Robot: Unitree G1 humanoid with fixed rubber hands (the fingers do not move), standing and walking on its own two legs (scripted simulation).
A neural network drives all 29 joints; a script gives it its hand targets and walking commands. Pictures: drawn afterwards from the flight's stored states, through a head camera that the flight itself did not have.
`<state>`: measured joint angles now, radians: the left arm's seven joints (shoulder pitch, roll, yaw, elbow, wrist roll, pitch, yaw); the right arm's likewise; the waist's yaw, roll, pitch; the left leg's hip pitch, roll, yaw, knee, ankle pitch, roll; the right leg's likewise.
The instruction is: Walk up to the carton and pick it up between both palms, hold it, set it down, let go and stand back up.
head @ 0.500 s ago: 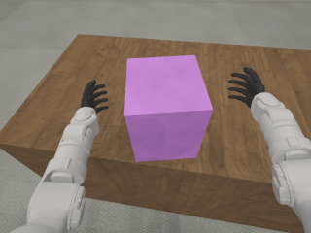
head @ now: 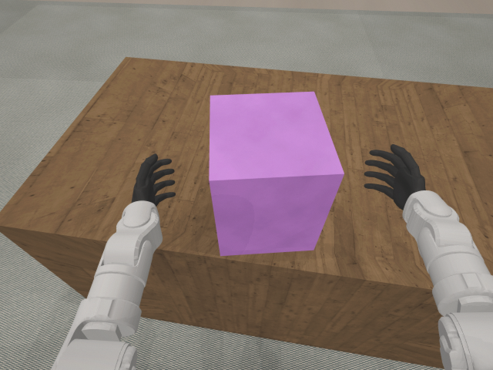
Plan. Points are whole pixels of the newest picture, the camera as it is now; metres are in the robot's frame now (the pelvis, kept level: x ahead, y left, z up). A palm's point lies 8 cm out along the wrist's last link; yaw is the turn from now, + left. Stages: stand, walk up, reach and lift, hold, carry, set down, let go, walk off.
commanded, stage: set down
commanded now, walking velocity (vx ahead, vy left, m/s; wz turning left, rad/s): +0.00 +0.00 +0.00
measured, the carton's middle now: (265, 177) +0.47 -0.01 +0.02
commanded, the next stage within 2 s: let go in 1.70 s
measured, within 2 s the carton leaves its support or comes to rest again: neither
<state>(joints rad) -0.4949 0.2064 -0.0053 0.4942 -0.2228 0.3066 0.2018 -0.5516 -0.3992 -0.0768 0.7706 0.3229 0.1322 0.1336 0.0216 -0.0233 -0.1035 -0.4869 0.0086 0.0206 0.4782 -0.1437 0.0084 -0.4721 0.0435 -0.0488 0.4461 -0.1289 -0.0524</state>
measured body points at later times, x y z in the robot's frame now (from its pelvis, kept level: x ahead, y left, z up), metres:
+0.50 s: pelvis +0.03 +0.01 +0.01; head +0.07 +0.02 +0.46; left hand +0.37 +0.19 +0.05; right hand +0.38 -0.25 +0.05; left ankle +0.05 +0.11 -0.73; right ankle +0.05 -0.09 -0.73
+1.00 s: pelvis +0.04 +0.01 +0.01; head +0.07 +0.02 +0.46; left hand +0.33 +0.20 +0.01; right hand +0.32 -0.24 +0.01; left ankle +0.05 +0.11 -0.73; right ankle +0.05 -0.09 -0.73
